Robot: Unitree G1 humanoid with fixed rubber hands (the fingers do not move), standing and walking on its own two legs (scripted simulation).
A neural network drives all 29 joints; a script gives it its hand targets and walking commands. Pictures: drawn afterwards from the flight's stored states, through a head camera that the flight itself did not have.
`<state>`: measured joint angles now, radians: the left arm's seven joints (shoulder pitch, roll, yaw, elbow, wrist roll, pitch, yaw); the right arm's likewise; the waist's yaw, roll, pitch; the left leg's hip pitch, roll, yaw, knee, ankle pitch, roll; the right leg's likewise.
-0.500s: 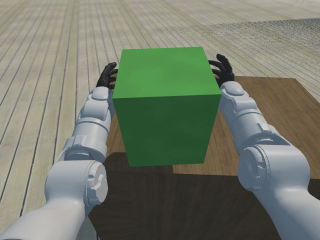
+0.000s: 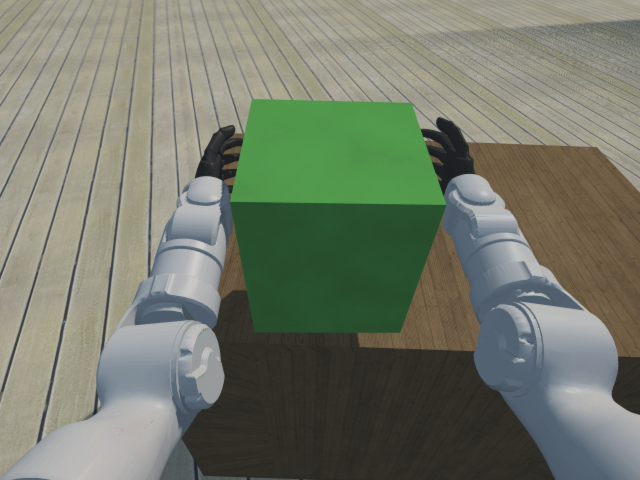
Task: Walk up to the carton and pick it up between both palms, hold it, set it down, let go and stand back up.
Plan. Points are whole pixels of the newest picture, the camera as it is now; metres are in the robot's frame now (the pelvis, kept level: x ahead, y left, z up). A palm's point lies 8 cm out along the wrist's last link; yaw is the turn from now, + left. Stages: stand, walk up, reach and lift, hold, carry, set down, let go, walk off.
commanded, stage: set down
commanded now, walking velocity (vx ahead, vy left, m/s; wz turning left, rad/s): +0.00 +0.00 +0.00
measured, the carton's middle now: (330, 222) +0.43 +0.02 +0.13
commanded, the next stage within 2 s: none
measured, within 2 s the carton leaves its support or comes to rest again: rests again in 1.30 s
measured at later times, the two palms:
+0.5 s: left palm (220, 203) +0.43 +0.16 +0.15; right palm (449, 199) +0.44 -0.14 +0.17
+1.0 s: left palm (220, 213) +0.43 +0.16 +0.14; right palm (448, 207) +0.44 -0.14 +0.16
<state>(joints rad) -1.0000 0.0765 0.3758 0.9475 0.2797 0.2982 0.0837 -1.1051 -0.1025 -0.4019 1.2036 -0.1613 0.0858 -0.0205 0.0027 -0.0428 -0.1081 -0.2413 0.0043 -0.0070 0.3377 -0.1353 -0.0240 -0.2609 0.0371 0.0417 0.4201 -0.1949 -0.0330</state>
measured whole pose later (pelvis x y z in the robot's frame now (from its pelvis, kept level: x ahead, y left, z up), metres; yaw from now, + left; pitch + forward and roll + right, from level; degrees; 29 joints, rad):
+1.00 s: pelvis +0.01 +0.00 +0.00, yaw +0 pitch +3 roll +1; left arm -0.90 0.04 0.40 0.95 0.32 0.20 0.07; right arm -0.96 -0.04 -0.46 1.08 -0.27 0.02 0.02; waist 0.00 -0.04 -0.09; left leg -0.24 0.00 -0.01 0.33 -0.15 -0.02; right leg -0.26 0.04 0.04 0.42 -0.21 -0.03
